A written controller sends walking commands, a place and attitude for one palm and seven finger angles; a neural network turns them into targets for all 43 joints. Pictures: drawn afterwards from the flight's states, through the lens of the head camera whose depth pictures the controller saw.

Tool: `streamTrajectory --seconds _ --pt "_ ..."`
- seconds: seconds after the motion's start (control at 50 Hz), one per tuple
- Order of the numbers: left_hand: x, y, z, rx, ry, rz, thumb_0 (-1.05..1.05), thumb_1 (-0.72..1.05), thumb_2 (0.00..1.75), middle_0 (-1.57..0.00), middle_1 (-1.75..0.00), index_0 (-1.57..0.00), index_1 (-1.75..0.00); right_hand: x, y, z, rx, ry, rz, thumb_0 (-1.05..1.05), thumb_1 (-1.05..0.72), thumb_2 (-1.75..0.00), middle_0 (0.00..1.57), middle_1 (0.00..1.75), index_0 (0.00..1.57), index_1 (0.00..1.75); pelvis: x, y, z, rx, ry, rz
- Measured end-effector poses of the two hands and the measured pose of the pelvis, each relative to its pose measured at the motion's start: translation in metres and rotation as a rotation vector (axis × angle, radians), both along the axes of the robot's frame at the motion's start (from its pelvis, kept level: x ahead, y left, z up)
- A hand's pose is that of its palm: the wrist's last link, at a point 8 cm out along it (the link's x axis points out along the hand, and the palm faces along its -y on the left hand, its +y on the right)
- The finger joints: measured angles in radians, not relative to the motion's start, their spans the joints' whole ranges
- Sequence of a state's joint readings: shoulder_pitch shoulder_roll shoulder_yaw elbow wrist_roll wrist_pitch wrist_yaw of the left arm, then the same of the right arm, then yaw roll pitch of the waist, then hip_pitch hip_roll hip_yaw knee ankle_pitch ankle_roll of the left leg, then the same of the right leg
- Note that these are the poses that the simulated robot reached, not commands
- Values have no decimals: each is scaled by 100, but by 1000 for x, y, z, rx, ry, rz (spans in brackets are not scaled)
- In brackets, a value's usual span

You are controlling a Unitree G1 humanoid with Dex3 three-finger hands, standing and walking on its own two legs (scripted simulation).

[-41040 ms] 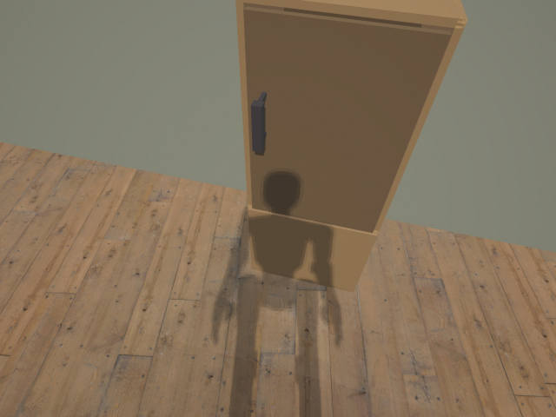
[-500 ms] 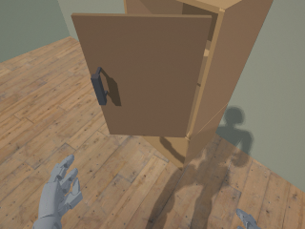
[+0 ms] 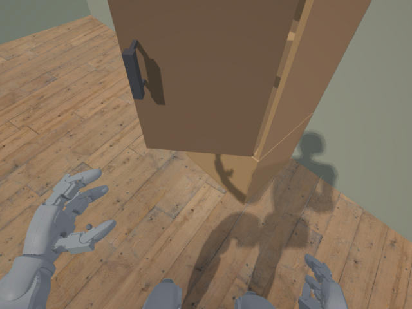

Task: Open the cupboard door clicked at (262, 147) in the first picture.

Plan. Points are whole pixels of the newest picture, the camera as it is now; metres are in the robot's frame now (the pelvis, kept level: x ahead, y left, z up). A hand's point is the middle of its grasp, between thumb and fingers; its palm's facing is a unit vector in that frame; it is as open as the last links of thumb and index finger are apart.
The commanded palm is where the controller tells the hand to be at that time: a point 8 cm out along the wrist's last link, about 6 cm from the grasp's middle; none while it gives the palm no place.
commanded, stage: raise the hand with hooked fingers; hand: left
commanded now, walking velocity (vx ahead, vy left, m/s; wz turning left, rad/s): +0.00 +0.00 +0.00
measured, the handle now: (136, 70) +0.63 +0.22 +0.09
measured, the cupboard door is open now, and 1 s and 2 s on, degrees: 41 41 41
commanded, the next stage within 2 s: move the hooked fingers beside the handle in 1.40 s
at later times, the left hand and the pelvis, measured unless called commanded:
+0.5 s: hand (57, 197) +0.28 +0.27 +0.08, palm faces +0.00 -1.00 -0.05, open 13.2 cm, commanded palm +0.26 +0.33 +0.09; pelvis +0.02 +0.03 +0.02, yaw +0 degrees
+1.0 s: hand (46, 163) +0.32 +0.29 +0.12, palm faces -0.01 -1.00 -0.03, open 14.0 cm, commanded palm +0.29 +0.34 +0.12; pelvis +0.03 +0.02 +0.04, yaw +0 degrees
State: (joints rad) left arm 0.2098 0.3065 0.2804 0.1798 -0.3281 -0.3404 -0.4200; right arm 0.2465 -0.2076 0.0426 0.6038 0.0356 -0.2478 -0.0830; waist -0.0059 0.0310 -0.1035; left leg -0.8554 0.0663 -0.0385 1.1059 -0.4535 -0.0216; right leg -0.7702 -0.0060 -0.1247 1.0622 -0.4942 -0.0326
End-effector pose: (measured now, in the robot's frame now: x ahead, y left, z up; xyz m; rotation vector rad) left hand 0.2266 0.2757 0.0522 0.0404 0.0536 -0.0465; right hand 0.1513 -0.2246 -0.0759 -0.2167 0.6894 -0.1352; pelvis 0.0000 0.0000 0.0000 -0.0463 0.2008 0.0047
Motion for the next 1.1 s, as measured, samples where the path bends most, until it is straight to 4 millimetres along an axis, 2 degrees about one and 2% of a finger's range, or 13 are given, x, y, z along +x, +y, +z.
streamTrajectory --seconds 0.1,0.2,0.32,0.5,0.64,0.76,0.92,1.1 --pt "10 14 8 3 19 25 1 16 59 -25 -77 -26 -77 -23 -3 5 -12 52 -45 1 -90 -90 20 30 20 30 6 10 9 5 2 -13" --pt "14 24 13 8 -4 36 0 5 54 -26 -85 -26 -84 -26 -9 12 -51 71 -51 1 -90 -90 20 30 20 30 11 19 13 5 3 -15" --pt "20 34 16 5 -13 29 0 -9 48 -27 -94 -27 -93 -8 -7 25 -84 36 -32 1 -90 -90 20 30 20 30 15 27 17 1 -5 -12" --pt "32 51 35 9 -40 43 -1 -30 39 -28 -107 -29 -107 30 16 42 -63 -49 32 1 -90 -90 20 30 20 30 22 33 23 -7 -23 -3" --pt "43 64 45 7 -25 50 -1 -44 33 -29 -116 -30 -115 41 28 45 -38 -53 63 1 -90 -90 20 30 20 30 25 33 28 -6 -32 1" --pt "54 69 55 13 -29 48 -1 -48 31 -30 -119 -30 -118 34 23 42 -38 -18 55 1 -90 -90 20 30 20 30 27 30 32 -3 -39 1" --pt "70 75 66 -3 -30 50 -1 -50 30 -30 -120 -30 -119 16 4 40 -58 42 12 1 -90 -90 20 30 20 30 28 23 37 4 -46 -4" --pt "80 62 64 -17 -17 20 -1 -50 30 -30 -120 -30 -120 1 -17 42 -74 69 -34 1 -90 -90 20 30 20 30 30 17 39 13 -42 -16"
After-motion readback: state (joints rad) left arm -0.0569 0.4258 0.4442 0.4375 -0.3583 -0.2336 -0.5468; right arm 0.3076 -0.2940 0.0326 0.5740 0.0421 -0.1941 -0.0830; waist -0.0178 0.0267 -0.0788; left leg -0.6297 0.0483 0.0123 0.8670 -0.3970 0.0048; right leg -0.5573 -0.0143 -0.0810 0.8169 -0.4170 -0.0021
